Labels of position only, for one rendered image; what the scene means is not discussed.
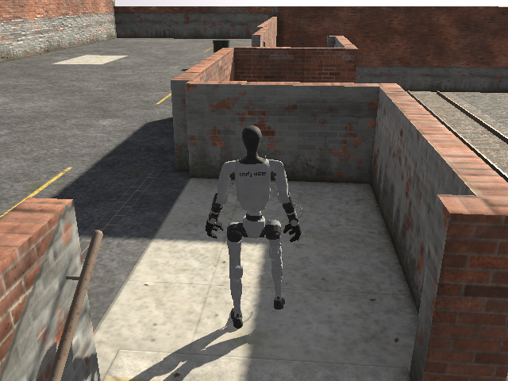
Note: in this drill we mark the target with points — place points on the robot left forearm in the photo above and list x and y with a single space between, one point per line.
215 211

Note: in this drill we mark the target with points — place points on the robot left shin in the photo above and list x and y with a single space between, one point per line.
236 292

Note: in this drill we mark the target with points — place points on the humanoid robot head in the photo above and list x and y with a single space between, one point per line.
251 136

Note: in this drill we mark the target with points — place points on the robot right hand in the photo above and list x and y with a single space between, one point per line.
295 229

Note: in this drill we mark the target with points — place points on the left robot upper arm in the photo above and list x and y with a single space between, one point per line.
223 182

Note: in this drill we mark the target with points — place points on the robot right forearm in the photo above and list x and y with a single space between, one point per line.
290 211

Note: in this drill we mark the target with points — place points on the right robot upper arm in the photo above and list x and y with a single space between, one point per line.
281 180

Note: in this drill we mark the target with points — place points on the robot left hand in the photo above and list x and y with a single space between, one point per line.
210 227

